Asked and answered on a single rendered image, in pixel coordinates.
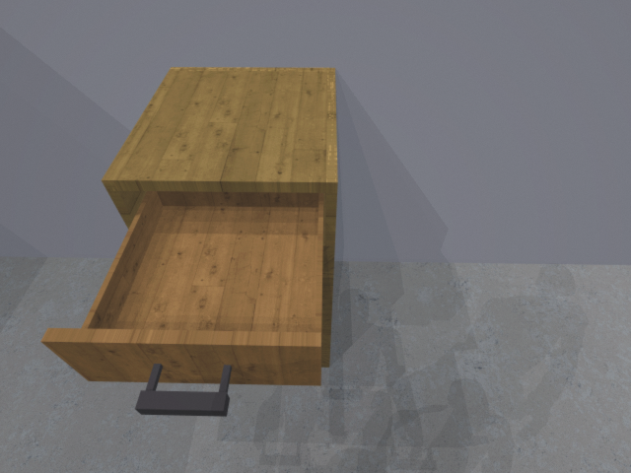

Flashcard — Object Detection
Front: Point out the handle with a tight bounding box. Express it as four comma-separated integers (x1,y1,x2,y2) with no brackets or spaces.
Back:
135,364,232,417

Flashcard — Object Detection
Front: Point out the drawer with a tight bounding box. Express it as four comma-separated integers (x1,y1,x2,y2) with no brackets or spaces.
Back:
40,191,323,386

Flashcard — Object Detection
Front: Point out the cabinet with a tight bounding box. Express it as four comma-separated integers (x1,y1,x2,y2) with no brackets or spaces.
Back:
102,67,338,368

